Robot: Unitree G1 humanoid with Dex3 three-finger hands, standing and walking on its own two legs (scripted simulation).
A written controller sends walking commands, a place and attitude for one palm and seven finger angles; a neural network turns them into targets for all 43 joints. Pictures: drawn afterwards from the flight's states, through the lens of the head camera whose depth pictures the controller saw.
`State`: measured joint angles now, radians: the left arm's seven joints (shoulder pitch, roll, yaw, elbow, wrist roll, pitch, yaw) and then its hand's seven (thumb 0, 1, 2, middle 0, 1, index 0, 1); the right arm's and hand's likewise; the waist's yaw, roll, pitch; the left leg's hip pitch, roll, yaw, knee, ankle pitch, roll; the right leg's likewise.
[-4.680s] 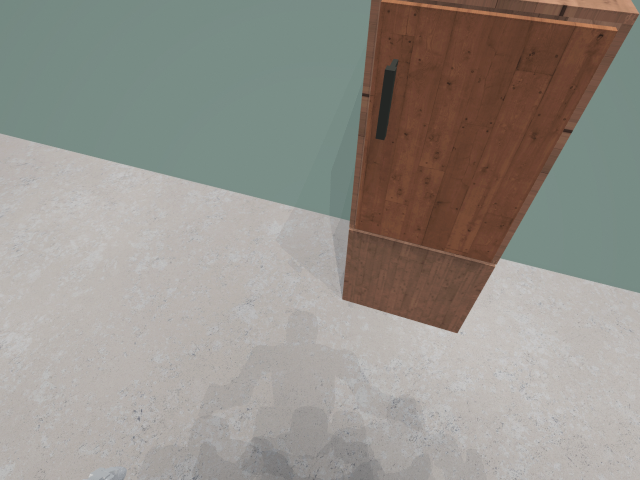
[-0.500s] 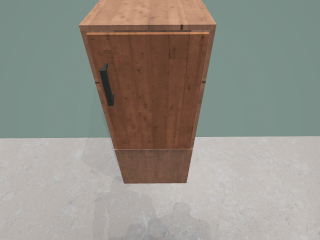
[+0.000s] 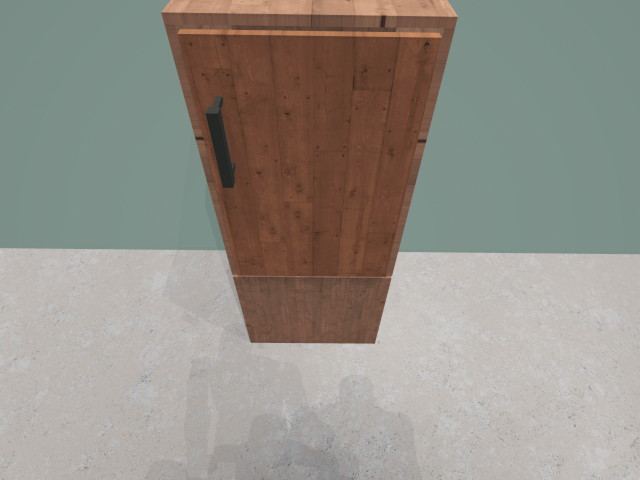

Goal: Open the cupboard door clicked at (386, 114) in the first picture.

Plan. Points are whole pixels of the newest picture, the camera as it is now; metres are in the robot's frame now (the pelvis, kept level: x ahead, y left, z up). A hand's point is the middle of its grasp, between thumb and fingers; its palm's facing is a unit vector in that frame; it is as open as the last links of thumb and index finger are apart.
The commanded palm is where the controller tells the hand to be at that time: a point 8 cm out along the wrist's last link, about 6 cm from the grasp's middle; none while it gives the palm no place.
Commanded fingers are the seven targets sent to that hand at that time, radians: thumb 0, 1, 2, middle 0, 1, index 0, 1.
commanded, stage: look again from close up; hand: left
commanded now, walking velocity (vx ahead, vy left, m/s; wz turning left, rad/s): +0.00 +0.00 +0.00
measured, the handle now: (223, 143) +0.62 +0.20 +0.08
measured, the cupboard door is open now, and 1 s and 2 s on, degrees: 0 0 0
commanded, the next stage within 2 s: shuffle to correct the standing spot in 0.36 s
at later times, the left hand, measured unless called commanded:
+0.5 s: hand out of the picture +0.05 +0.21 -0.17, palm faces +0.00 -0.98 -0.22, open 7.4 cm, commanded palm none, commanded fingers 0.00 0.90 0.90 -0.20 -0.30 -0.20 -0.30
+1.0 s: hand out of the picture +0.07 +0.18 -0.17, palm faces +0.04 -0.98 -0.21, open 7.4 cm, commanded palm none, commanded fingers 0.00 0.90 0.90 -0.20 -0.30 -0.20 -0.30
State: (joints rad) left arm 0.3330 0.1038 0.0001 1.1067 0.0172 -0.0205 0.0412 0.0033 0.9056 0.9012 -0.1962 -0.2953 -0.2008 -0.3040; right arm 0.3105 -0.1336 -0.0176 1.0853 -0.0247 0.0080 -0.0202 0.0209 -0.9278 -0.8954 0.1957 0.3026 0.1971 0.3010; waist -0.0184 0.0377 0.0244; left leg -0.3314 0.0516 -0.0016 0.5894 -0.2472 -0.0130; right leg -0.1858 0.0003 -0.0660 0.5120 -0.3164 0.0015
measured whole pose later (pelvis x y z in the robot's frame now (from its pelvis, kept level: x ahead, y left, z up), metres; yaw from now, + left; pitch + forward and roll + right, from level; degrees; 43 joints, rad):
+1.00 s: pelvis +0.08 +0.00 +0.00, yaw -1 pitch +1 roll +1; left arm 0.29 0.16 0.02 1.05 0.01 0.01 0.04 0.00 0.90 0.90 -0.20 -0.30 -0.20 -0.30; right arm 0.22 -0.16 -0.02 1.04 -0.01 -0.02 -0.05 0.01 -0.91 -0.90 0.20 0.30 0.20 0.30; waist 0.02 -0.01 0.07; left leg -0.20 0.02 0.07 0.52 -0.33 0.00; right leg -0.25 -0.05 -0.05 0.64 -0.40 0.01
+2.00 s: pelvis +0.08 +0.02 +0.00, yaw -2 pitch +0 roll +0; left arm 0.25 0.19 -0.02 1.06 0.01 0.00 0.03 0.00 0.90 0.90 -0.20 -0.30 -0.20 -0.30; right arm 0.24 -0.20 0.01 1.08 -0.01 -0.02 -0.02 0.01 -0.91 -0.90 0.20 0.30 0.20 0.30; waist 0.01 -0.01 0.04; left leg -0.19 -0.04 0.06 0.48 -0.30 0.05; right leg -0.18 -0.06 -0.03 0.49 -0.32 0.03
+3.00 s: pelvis +0.03 -0.04 -0.06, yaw +1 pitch +11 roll -1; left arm 0.20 0.32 0.35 0.26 -0.38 -0.39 -0.48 0.01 0.35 0.67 -0.23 -0.65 -0.24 -0.66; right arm 0.22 -0.24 0.02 0.61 0.04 -0.24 -0.10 0.01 -0.91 -0.90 0.20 0.30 0.20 0.30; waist 0.01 0.01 -0.09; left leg -0.76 0.04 -0.05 1.03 -0.46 -0.03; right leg -0.71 0.02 -0.12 1.00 -0.47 -0.06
